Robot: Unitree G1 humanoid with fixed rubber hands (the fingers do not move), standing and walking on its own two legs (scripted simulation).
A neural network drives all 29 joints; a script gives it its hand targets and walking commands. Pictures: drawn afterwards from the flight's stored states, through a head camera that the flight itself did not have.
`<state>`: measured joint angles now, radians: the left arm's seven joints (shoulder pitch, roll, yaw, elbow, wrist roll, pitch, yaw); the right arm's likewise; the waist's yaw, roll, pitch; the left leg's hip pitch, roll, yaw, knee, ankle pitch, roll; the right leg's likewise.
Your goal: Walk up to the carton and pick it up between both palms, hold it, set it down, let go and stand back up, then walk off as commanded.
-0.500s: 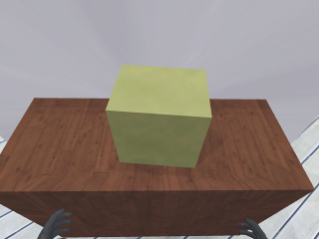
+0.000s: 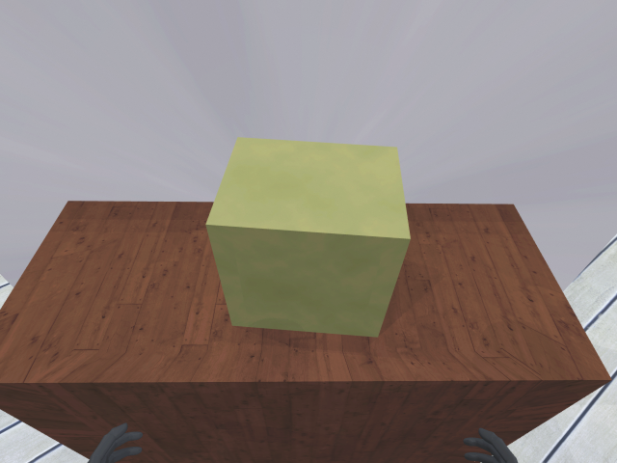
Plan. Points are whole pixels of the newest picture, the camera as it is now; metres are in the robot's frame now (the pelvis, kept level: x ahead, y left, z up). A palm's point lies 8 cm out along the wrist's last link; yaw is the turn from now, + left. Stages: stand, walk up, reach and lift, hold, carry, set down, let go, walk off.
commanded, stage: stand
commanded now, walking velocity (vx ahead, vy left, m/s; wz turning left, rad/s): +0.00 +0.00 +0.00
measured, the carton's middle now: (310, 241) +0.43 +0.01 +0.03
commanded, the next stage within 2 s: walk off in 1.98 s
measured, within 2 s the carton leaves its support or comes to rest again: neither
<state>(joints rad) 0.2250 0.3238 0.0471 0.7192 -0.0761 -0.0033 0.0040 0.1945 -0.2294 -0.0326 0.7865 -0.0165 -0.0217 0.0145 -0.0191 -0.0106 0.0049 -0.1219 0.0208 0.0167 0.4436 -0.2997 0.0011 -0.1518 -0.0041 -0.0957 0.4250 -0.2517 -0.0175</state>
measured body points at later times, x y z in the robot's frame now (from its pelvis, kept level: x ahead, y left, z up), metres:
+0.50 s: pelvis +0.00 +0.00 +0.00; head -0.01 +0.01 +0.45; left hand +0.12 +0.29 -0.11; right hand +0.11 -0.26 -0.11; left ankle -0.04 +0.12 -0.74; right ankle -0.01 -0.10 -0.74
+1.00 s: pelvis -0.01 +0.00 +0.00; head -0.03 +0.01 +0.45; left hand +0.10 +0.29 -0.11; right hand +0.09 -0.26 -0.12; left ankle -0.04 +0.12 -0.74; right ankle -0.01 -0.10 -0.74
